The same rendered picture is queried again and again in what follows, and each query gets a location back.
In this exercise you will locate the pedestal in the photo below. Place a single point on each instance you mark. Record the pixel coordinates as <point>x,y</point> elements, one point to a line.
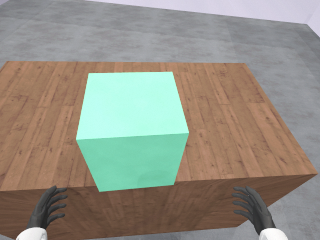
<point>236,139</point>

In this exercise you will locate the robot right forearm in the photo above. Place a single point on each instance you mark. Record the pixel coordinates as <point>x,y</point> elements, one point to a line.
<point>272,234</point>

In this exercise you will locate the robot left forearm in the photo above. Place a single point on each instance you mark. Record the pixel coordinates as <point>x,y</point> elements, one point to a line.
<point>35,233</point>

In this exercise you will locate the right robot hand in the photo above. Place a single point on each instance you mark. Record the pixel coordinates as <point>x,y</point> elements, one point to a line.
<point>258,214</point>

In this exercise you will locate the left robot hand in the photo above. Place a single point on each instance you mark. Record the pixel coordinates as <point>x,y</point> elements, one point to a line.
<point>40,217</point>

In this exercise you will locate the carton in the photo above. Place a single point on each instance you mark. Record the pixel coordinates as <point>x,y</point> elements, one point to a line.
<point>132,130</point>

